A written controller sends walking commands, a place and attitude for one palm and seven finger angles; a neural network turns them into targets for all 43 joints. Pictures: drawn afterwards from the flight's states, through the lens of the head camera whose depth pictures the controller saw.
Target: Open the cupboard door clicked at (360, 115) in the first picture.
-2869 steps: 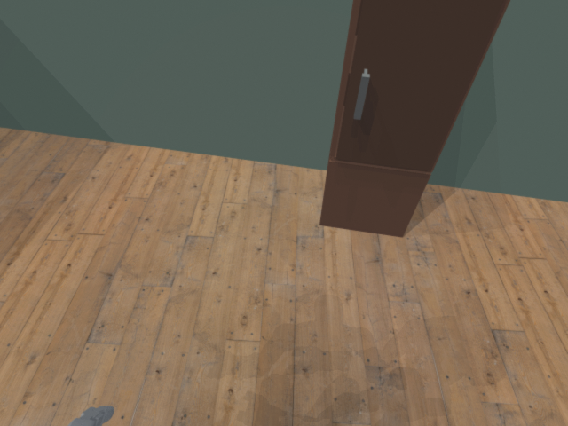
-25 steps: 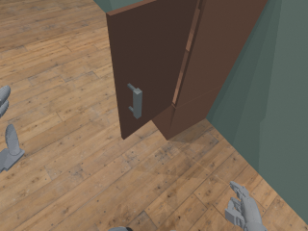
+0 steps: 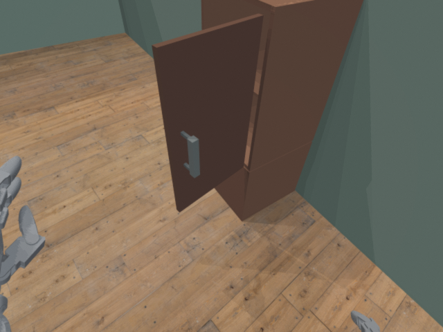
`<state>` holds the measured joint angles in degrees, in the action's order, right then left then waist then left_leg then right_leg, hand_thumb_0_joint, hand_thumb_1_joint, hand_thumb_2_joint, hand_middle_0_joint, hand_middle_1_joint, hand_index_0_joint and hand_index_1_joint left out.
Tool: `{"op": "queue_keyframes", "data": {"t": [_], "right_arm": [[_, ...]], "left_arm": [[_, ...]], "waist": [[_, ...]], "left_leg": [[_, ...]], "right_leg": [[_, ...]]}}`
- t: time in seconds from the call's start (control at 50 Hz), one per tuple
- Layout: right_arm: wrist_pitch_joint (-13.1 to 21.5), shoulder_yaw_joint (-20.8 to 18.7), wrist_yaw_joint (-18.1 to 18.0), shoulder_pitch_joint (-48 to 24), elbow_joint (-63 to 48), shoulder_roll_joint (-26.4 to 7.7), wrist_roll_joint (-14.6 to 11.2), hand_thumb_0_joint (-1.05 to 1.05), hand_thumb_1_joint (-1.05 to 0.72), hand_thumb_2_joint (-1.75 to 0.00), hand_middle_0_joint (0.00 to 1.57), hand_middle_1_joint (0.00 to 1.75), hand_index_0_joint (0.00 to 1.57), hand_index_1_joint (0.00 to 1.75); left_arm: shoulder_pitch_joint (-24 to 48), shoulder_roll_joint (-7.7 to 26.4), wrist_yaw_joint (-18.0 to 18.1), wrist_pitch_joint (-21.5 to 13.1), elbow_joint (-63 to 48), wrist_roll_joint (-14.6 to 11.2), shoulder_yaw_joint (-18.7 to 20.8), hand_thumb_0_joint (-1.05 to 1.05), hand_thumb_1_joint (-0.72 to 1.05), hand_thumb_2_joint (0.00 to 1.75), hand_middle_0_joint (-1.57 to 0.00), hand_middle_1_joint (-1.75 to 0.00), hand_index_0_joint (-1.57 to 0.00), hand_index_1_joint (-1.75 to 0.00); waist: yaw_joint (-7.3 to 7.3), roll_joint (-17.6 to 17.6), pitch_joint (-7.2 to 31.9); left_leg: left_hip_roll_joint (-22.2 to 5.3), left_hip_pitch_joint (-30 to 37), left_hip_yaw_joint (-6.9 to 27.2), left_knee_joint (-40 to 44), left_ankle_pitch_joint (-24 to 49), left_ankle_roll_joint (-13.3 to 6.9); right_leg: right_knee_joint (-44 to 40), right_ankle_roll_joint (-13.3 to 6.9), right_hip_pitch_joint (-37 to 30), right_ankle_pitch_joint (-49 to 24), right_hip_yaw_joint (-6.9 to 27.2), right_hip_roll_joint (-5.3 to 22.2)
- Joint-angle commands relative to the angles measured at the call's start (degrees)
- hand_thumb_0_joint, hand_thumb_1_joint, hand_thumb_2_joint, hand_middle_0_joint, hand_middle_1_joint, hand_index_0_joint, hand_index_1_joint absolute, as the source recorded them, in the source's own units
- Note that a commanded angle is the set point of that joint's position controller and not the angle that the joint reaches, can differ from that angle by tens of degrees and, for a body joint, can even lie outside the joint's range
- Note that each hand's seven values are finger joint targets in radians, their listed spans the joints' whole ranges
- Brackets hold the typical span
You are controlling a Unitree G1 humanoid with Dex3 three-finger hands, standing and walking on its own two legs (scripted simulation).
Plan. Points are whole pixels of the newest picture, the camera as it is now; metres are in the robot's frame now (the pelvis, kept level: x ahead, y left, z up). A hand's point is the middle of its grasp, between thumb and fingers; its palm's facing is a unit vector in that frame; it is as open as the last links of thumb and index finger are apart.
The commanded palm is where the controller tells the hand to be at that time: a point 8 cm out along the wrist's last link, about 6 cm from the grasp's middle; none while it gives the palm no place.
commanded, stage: stop stepping back and stand still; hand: left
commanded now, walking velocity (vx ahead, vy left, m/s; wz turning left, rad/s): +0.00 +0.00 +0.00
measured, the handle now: (189, 154) +0.60 +0.12 -0.06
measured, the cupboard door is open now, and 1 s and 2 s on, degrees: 100 100 100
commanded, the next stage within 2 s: let the arm hang, fingers relaxed in 0.54 s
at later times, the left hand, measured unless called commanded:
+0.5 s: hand (8, 259) +0.17 +0.28 +0.15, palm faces +0.40 -0.80 -0.44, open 7.4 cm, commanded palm +0.11 +0.32 +0.18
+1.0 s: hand out of the picture -0.02 +0.20 -0.18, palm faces +0.00 -0.99 -0.17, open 7.1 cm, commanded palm none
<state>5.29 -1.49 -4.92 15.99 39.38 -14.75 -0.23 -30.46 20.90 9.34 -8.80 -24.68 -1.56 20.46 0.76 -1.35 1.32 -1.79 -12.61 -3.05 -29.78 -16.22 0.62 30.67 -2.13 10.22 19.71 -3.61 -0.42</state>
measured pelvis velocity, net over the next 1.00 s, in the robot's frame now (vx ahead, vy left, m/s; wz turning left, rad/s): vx -0.05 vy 0.02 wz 0.03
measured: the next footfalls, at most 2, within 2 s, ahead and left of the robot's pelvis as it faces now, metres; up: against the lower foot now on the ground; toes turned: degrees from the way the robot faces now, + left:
none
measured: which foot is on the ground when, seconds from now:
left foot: down 0.00-1.00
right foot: down 0.00-1.00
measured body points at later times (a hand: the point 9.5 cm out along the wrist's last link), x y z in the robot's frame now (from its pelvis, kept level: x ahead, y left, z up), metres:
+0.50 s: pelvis -0.03 +0.02 +0.01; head -0.01 +0.03 +0.46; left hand +0.15 +0.32 +0.18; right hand +0.13 -0.21 -0.08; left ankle +0.00 +0.13 -0.73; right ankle -0.03 -0.09 -0.73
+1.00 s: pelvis -0.05 +0.02 +0.00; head -0.02 +0.05 +0.45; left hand -0.02 +0.25 -0.16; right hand +0.01 -0.24 -0.13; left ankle +0.00 +0.13 -0.73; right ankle -0.03 -0.09 -0.73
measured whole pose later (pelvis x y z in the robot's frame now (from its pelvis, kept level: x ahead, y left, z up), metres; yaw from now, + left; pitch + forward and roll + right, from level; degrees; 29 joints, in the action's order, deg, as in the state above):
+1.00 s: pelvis -0.05 +0.02 +0.00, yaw +1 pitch -1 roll +0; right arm -1.3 0.4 0.3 12.7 56.1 -14.1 1.6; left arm -16.6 11.7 0.7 2.7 52.6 1.2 -0.5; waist 0.4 -2.9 -4.2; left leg -0.3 -16.6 -2.3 -29.3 -11.7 -1.3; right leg 29.2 -0.6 13.2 15.0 -4.5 1.0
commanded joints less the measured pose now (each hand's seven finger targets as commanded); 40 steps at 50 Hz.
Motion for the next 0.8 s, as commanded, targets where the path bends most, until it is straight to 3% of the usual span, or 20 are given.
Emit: {"op": "queue_keyframes", "data": {"t": [0.0, 0.08, 0.22, 0.3, 0.4, 0.48, 0.56, 0.6, 0.62, 0.64, 0.66, 0.68, 0.7, 0.72, 0.78], "right_arm": [[4.4, -0.6, 0.1, -7.7, -11.7, -4.0, -0.2, 0.0, -0.9, -0.9, 0.2, 0.3, 0.2, 0.3], [4.3, -0.8, 0.6, -7.0, -11.9, -4.0, -0.5, 0.0, -0.9, -0.9, 0.2, 0.3, 0.2, 0.3], [3.0, -0.5, 0.8, -8.4, -12.2, -4.0, -0.6, 0.0, -0.9, -0.9, 0.2, 0.3, 0.2, 0.3], [3.4, -0.2, 0.3, -9.5, -12.5, -4.0, -0.3, 0.0, -0.9, -0.9, 0.2, 0.3, 0.2, 0.3], [4.3, 0.0, 0.0, -9.4, -12.7, -3.5, 0.0, 0.0, -0.9, -0.9, 0.2, 0.3, 0.2, 0.3], [4.5, 0.1, 0.1, -9.1, -12.8, -3.3, 0.0, 0.0, -0.9, -0.9, 0.2, 0.3, 0.2, 0.3], [4.1, -0.1, 0.2, -8.7, -12.5, -3.3, -0.1, 0.0, -0.9, -0.9, 0.2, 0.3, 0.2, 0.3], [4.1, -0.5, 0.3, -8.7, -12.4, -3.6, -0.2, 0.0, -0.9, -0.9, 0.2, 0.3, 0.2, 0.3], [6.2, -3.3, 5.3, -12.1, 1.8, -14.3, 0.0, 0.0, -0.9, -0.9, 0.2, 0.3, 0.2, 0.3], [2.3, -3.5, 5.4, -7.1, 2.1, -11.9, 0.0, 0.0, -0.9, -0.9, 0.2, 0.3, 0.2, 0.3], [1.3, -3.1, 5.2, -6.4, 1.1, -11.4, 0.1, 0.0, -0.9, -0.9, 0.2, 0.3, 0.2, 0.3], [0.6, -2.5, 5.2, -6.7, 1.8, -11.0, 0.7, 0.0, -0.9, -0.9, 0.2, 0.3, 0.2, 0.3], [-0.2, -2.1, 5.1, -7.0, 1.7, -11.0, 0.9, 0.0, -0.9, -0.9, 0.2, 0.3, 0.2, 0.3], [-0.6, -1.7, 5.0, -7.5, 2.1, -11.5, 1.2, 0.0, -0.9, -0.9, 0.2, 0.3, 0.2, 0.3], [-1.9, -1.6, 5.0, -8.0, 4.4, -12.1, 1.6, 0.0, -0.9, -0.9, 0.2, 0.3, 0.2, 0.3]], "left_arm": [[2.2, 16.1, 1.3, -6.0, -21.0, 0.1, 11.9, 0.0, 0.9, 0.9, -0.2, -0.3, -0.2, -0.3], [-1.1, 13.1, 1.4, -5.9, -14.8, -0.6, 11.1, 0.0, 0.9, 0.9, -0.2, -0.3, -0.2, -0.3], [-0.1, 10.6, 0.2, -4.8, -7.6, -1.3, 8.5, 0.0, 0.9, 0.9, -0.2, -0.3, -0.2, -0.3], [4.6, 12.0, 0.1, -4.6, -12.2, -0.8, 8.1, 0.0, 0.9, 0.9, -0.2, -0.3, -0.2, -0.3], [5.8, 13.4, 0.7, -4.7, -17.2, -0.2, 9.1, 0.0, 0.9, 0.9, -0.2, -0.3, -0.2, -0.3], [2.3, 12.4, 1.0, -4.6, -16.7, -0.4, 9.4, 0.0, 0.9, 0.9, -0.2, -0.3, -0.2, -0.3], [-1.5, 11.4, 0.8, -4.4, -12.9, -0.8, 9.7, 0.0, 0.9, 0.9, -0.2, -0.3, -0.2, -0.3], [-1.8, 11.2, 0.6, -4.3, -12.2, -1.0, 9.5, 0.0, 0.9, 0.9, -0.2, -0.3, -0.2, -0.3], [4.3, 1.9, -7.8, 3.5, 31.3, 4.1, -14.9, 0.0, 0.9, 0.9, -0.2, -0.3, -0.2, -0.3], [5.2, 1.6, -8.9, 7.4, 33.4, 3.4, -13.4, 0.0, 0.9, 0.9, -0.2, -0.3, -0.2, -0.3], [5.4, 0.8, -9.2, 8.5, 33.1, 3.1, -13.7, 0.0, 0.9, 0.9, -0.2, -0.3, -0.2, -0.3], [7.3, 0.1, -9.2, 8.4, 35.3, 3.2, -14.2, 0.0, 0.9, 0.9, -0.2, -0.3, -0.2, -0.3], [9.4, 1.1, -9.3, 8.1, 38.0, 3.6, -14.5, 0.0, 0.9, 0.9, -0.2, -0.3, -0.2, -0.3], [10.1, 1.5, -9.4, 7.9, 41.3, 3.6, -14.8, 0.0, 0.9, 0.9, -0.2, -0.3, -0.2, -0.3], [14.5, 4.3, -9.3, 7.6, 51.8, 3.7, -15.2, 0.0, 0.9, 0.9, -0.2, -0.3, -0.2, -0.3]], "waist": [[-0.59, 9.7, 5.0], [-0.1, 5.7, 4.0], [-0.02, 0.4, -0.8], [-0.36, 3.1, -0.1], [-0.86, 5.3, 3.1], [-1.03, 8.1, 3.9], [-0.91, 4.8, 3.1], [-0.8, 4.8, 2.7], [1.21, 5.7, -2.4], [0.3, 5.8, 2.0], [0.33, 7.2, 1.6], [-0.02, 6.7, 2.5], [-0.53, 1.1, 2.3], [-0.87, -2.3, 2.9], [-0.84, -12.7, 4.9]], "left_leg": [[-4.4, 0.5, 4.2, 3.5, 21.4, -3.1], [-3.3, -1.4, 2.9, 2.7, 17.0, -1.5], [-3.0, -2.7, 3.7, 5.7, 6.2, -1.4], [-2.9, -2.1, 4.2, 8.7, 3.2, -1.6], [-2.6, -1.2, 4.2, 9.8, 4.1, -1.5], [-2.6, -1.4, 4.3, 10.4, 6.3, -1.3], [-2.6, -2.2, 4.3, 10.0, 8.4, -0.8], [-2.7, -1.9, 4.1, 10.3, 8.8, -0.5], [-4.6, -7.8, 6.3, 1.5, 19.4, -1.9], [-5.0, -3.2, 5.3, 2.3, 23.2, -1.4], [-6.2, -3.0, 5.9, 3.1, 22.4, -2.1], [-7.7, -6.5, 8.7, 4.7, 18.5, -3.8], [-7.8, -7.0, 10.3, 5.6, 19.3, -4.7], [-8.0, -7.4, 11.0, 5.7, 17.9, -5.3], [-4.9, -4.2, 9.0, 3.2, 14.4, -4.4]], "right_leg": [[-1.8, 1.7, -3.6, -22.5, 5.0, 3.3], [-3.9, 1.1, -3.8, -24.4, 7.0, 3.9], [-9.7, 1.6, 1.8, -12.2, 8.1, 3.4], [-10.4, 2.2, 1.6, -9.1, 6.9, 2.5], [-9.9, 2.5, -2.1, -11.4, 5.7, 2.0], [-9.3, 2.5, -3.8, -13.0, 4.9, 1.6], [-10.2, 2.5, -3.8, -14.6, 4.6, 1.6], [-10.5, 2.6, -3.2, -14.6, 4.1, 1.5], [-1.8, 1.0, 4.1, -21.6, 1.6, 6.1], [-2.7, 0.6, 4.8, -17.8, 4.3, 5.7], [-1.3, 0.9, 6.1, -12.1, 3.2, 4.7], [1.4, 0.8, 5.6, -6.2, 2.4, 3.5], [1.9, 0.6, 4.0, -5.9, 2.8, 2.7], [1.2, 0.5, 2.4, -6.3, 3.1, 3.1], [-3.3, -0.6, 0.8, -11.6, 6.1, 6.3]]}}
